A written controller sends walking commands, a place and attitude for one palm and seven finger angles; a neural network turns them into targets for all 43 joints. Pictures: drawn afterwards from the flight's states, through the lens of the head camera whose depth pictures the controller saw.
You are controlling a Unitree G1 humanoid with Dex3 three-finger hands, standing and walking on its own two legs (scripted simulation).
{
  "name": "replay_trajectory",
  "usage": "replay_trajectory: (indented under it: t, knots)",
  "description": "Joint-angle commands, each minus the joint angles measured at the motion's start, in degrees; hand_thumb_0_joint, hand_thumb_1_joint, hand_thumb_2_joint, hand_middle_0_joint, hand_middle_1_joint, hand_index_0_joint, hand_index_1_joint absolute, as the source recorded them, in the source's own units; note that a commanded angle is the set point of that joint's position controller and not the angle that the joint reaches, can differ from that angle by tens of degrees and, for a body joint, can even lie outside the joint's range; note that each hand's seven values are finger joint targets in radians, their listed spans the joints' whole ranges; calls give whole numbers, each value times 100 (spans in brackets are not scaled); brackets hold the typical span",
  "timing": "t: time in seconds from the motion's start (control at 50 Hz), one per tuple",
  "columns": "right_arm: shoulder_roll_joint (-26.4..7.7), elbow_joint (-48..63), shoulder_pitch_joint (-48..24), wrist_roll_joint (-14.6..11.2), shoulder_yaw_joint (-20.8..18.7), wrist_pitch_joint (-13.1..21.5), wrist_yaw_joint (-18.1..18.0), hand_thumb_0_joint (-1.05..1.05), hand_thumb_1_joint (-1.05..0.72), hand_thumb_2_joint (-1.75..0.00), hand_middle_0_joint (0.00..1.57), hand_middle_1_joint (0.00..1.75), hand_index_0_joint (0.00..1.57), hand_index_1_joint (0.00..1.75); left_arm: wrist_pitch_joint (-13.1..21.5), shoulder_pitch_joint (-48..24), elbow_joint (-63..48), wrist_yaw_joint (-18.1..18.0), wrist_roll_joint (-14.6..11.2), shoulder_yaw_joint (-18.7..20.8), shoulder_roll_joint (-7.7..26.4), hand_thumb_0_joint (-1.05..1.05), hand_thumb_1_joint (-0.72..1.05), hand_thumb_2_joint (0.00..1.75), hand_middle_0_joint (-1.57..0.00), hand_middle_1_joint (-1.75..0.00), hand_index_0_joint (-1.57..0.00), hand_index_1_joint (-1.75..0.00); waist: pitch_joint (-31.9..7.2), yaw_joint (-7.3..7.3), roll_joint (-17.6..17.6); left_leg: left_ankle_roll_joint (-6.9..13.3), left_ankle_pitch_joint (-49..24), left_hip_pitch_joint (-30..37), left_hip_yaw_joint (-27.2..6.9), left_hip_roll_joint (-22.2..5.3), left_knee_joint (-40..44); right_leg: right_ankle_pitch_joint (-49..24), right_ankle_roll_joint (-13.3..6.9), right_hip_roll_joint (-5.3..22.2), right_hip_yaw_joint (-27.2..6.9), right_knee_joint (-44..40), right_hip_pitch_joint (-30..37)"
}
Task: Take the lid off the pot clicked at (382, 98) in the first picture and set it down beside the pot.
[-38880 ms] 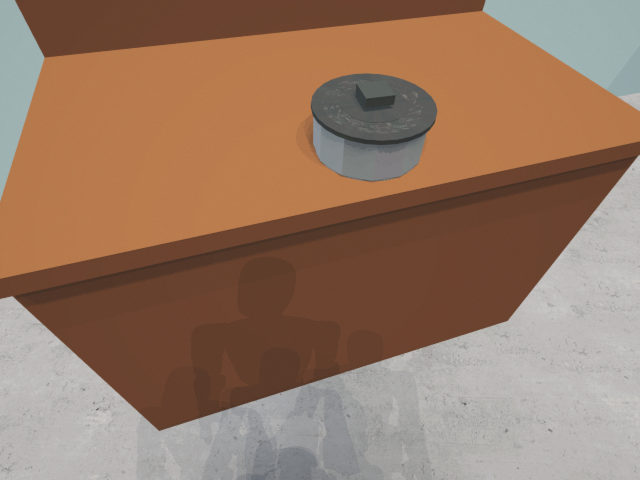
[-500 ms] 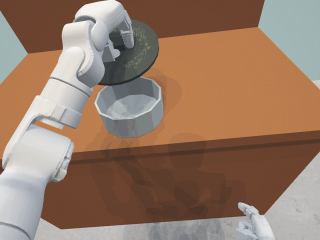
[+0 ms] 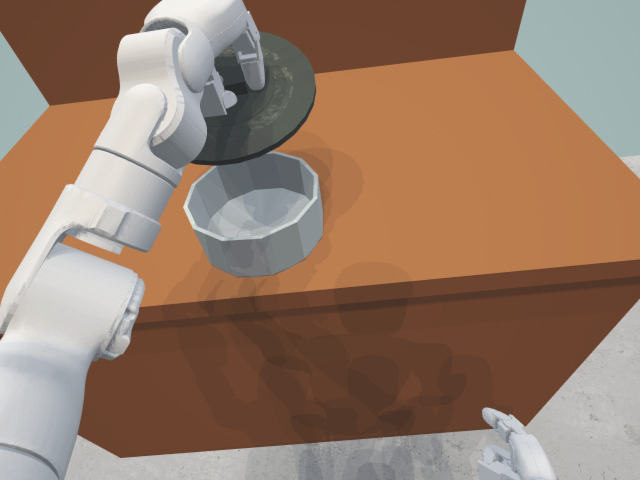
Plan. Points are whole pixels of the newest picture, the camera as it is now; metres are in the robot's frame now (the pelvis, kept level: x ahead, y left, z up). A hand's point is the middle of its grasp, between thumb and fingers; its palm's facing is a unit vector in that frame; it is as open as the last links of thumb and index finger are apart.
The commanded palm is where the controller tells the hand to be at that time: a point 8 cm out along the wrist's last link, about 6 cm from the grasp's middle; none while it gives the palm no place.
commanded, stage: move the lid sideways beside the pot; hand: left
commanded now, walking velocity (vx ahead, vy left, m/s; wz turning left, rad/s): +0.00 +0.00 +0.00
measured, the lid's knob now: (222, 76) +0.48 +0.11 +0.29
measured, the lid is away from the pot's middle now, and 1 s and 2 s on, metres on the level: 0.01 0.14 0.25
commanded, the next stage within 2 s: lower the lid onto the table in 2.00 s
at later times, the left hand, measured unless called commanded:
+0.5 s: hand (140, 86) +0.44 +0.19 +0.31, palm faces -0.03 -0.05 -1.00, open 6.2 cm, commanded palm +0.41 +0.20 +0.37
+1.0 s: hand (96, 98) +0.44 +0.24 +0.30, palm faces -0.07 -0.04 -1.00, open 6.2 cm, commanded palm +0.40 +0.25 +0.37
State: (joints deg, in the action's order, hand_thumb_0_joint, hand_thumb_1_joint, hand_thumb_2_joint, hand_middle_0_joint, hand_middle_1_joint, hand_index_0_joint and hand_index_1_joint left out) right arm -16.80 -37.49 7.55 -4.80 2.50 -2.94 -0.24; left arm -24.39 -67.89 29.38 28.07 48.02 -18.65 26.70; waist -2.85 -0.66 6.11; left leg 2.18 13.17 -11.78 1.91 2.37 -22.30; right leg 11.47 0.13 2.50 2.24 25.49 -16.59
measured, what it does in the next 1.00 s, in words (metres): stands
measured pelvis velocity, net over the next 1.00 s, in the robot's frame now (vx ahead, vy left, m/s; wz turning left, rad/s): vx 0.00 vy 0.02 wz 0.01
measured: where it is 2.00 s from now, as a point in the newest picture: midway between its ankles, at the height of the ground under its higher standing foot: outside the picture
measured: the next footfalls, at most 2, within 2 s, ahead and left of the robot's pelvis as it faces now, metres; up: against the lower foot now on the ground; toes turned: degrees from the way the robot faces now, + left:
none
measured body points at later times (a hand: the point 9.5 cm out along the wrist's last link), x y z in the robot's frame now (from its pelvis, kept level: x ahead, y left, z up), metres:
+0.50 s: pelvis +0.00 +0.00 +0.00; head +0.01 -0.04 +0.45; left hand +0.44 +0.19 +0.36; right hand +0.17 -0.24 -0.11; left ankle -0.02 +0.10 -0.74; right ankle +0.02 -0.12 -0.74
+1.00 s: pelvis +0.00 +0.02 +0.00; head +0.02 -0.02 +0.45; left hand +0.44 +0.24 +0.35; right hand +0.15 -0.23 -0.12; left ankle -0.02 +0.10 -0.74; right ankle +0.02 -0.12 -0.74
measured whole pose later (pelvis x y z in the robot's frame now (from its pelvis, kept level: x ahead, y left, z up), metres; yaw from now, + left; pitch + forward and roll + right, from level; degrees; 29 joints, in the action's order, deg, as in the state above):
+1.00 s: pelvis +0.00 +0.02 +0.00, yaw +0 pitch +4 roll +0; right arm -17.0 -36.3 10.4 -5.3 2.2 -4.2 -0.6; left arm -20.2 -64.4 31.8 34.2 52.1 -11.3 39.7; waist -1.5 -1.1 4.9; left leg 3.4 13.1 -12.9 1.7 2.9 -22.4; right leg 10.0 1.1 3.0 2.4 22.8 -16.2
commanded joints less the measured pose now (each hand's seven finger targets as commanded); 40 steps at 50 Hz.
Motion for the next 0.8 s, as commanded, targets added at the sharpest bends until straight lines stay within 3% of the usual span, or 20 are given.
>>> replay_trajectory:
  t: [0.0, 0.04, 0.1, 0.12, 0.14, 0.24, 0.28, 0.3, 0.32, 0.36, 0.42, 0.44, 0.5, 0.54, 0.6, 0.62, 0.64, 0.7, 0.72, 0.78]
  knots:
    - [-610, 763, -704, 14, -149, 263, -37, 0, -90, -90, 20, 30, 20, 30, 13, -3474, -535, -494, 317, 1477, 2150, 0, 42, 129, -83, -70, -109, -82, -2310, 107, -979, 110, -1828, 323, -118, -17, 136, -1935, -282, -84, -70, -95, 1472]
    - [-532, 770, -787, -11, -95, 235, -58, 0, -90, -90, 20, 30, 20, 30, -25, -3592, -281, -433, 440, 1138, 1824, 0, 42, 129, -83, -70, -109, -82, -1980, 48, -1175, 93, -1567, 160, -64, -21, 198, -1726, -258, -82, -35, -91, 1272]
    - [-552, 960, -886, -39, -162, 209, 5, 0, -90, -90, 20, 30, 20, 30, 64, -3026, -737, -385, 306, 1100, 1608, 0, 42, 129, -83, -70, -109, -82, -2398, 123, -839, 122, -2002, 433, -99, -23, 88, -2010, -282, -46, -60, -27, 1427]
    - [-506, 999, -935, -32, -135, 211, 29, 0, -90, -90, 20, 30, 20, 30, 58, -3189, -1021, -357, 434, 1175, 1807, 0, 42, 129, -83, -70, -109, -82, -2654, 152, -864, 110, -2067, 489, -102, -27, 103, -2053, -273, -60, -85, 19, 1556]
    - [-507, 1000, -973, -34, -148, 174, 6, 0, -90, -90, 20, 30, 20, 30, -1, -3072, -819, -305, 468, 1077, 1683, 0, 42, 129, -83, -70, -109, -82, -2535, 113, -963, 142, -2030, 456, -63, -22, 58, -2056, -268, -68, -85, 1, 1488]
    - [-553, 909, -859, -62, -124, 159, -80, 0, -90, -90, 20, 30, 20, 30, -31, -3413, -587, -230, 520, 1173, 2074, 0, 42, 129, -83, -70, -109, -82, -2069, 1, -1058, 165, -1461, 285, -56, -5, 140, -1596, -236, -87, -70, -164, 1224]
    - [-540, 897, -808, -87, -117, 213, -131, 0, -90, -90, 20, 30, 20, 30, 9, -3697, -636, -181, 516, 1065, 2049, 0, 42, 129, -83, -70, -109, -82, -2067, -45, -880, 168, -1389, 367, -84, 14, 164, -1459, -239, -99, -55, -178, 1129]
    - [-582, 940, -812, -92, -145, 250, -117, 0, -90, -90, 20, 30, 20, 30, 100, -3762, -976, -177, 378, 990, 1967, 0, 42, 129, -83, -70, -109, -82, -2266, -76, -571, 166, -1531, 579, -129, 19, 114, -1523, -256, -87, -52, -173, 1131]
    - [-527, 958, -756, -62, -147, 334, -128, 0, -90, -90, 20, 30, 20, 30, 136, -4014, -1278, -193, 502, 1293, 2373, 0, 42, 129, -83, -70, -109, -82, -2696, 13, -490, 172, -1690, 685, -160, 36, 94, -1633, -267, -108, -123, -100, 1371]
    - [-521, 935, -731, -40, -145, 383, -149, 0, -90, -90, 20, 30, 20, 30, 146, -3825, -1138, -127, 541, 1384, 2466, 0, 42, 129, -83, -70, -109, -82, -2831, 33, -425, 186, -1985, 729, -177, 44, 35, -1878, -292, -108, -118, -50, 1467]
    - [-555, 905, -638, -54, -164, 371, -95, 0, -90, -90, 20, 30, 20, 30, 186, -3589, -1045, -25, 519, 1350, 2418, 0, 42, 129, -83, -70, -109, -82, -2641, 9, -549, 151, -2098, 695, -207, 17, 40, -1967, -276, -118, -90, -101, 1410]
    - [-587, 845, -640, -55, -171, 330, -108, 0, -90, -90, 20, 30, 20, 30, 141, -3410, -564, 32, 549, 1205, 2225, 0, 42, 129, -83, -70, -109, -82, -2202, -46, -683, 157, -1909, 548, -196, 4, 46, -1825, -285, -125, -27, -141, 1167]
    - [-682, 824, -544, -104, -200, 247, -88, 0, -90, -90, 20, 30, 20, 30, 161, -2932, -155, 118, 409, 951, 1936, 0, 42, 129, -83, -70, -109, -82, -1684, -112, -732, 139, -1589, 461, -232, -20, 119, -1407, -289, -131, 64, -263, 779]
    - [-661, 837, -598, -93, -166, 212, -101, 0, -90, -90, 20, 30, 20, 30, 181, -3251, -235, 138, 558, 994, 2122, 0, 42, 129, -83, -70, -109, -82, -1752, -95, -713, 145, -1405, 399, -225, -14, 168, -1283, -288, -157, 58, -244, 831]
    - [-673, 973, -560, -50, -210, 293, -84, 0, -90, -90, 20, 30, 20, 30, 372, -3465, -1099, 84, 451, 1145, 2350, 0, 42, 129, -83, -70, -109, -82, -2531, -61, -168, 162, -2109, 849, -314, 10, -10, -1664, -332, -138, -25, -130, 1089]
    - [-592, 999, -559, -44, -193, 319, -82, 0, -90, -90, 20, 30, 20, 30, 407, -3814, -1517, 70, 549, 1379, 2672, 0, 42, 129, -83, -70, -109, -82, -2884, -2, -154, 150, -2259, 969, -318, -10, 30, -1736, -314, -173, -67, -112, 1286]
    - [-603, 945, -557, -27, -199, 321, -107, 0, -90, -90, 20, 30, 20, 30, 384, -3796, -1175, 106, 594, 1348, 2602, 0, 42, 129, -83, -70, -109, -82, -2738, -56, -167, 166, -2284, 942, -313, -6, -20, -1745, -330, -187, -32, -117, 1190]
    - [-751, 860, -323, -30, -239, 297, -102, 0, -90, -90, 20, 30, 20, 30, 411, -3368, -799, 124, 470, 1667, 2958, 0, 42, 129, -83, -70, -109, -82, -2491, -35, -277, 135, -2378, 826, -353, -29, 12, -1782, -320, -169, -12, -197, 1159]
    - [-682, 875, -327, -38, -219, 307, -94, 0, -90, -90, 20, 30, 20, 30, 430, -3593, -968, 128, 599, 1819, 3182, 0, 42, 129, -83, -70, -109, -82, -2532, 15, -426, 126, -2236, 742, -327, -28, 80, -1749, -305, -196, -20, -179, 1264]
    - [-677, 845, -339, -83, -225, 220, -86, 0, -90, -90, 20, 30, 20, 30, 380, -3144, -330, 235, 571, 1357, 2579, 0, 42, 129, -83, -70, -109, -82, -1911, -66, -534, 132, -2055, 614, -310, -65, 116, -1516, -315, -205, 81, -243, 861]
